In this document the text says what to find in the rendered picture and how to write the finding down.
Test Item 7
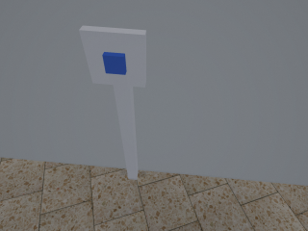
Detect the button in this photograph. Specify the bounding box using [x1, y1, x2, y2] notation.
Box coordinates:
[102, 52, 127, 75]

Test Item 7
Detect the panel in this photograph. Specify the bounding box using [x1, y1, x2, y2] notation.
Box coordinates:
[79, 25, 146, 180]

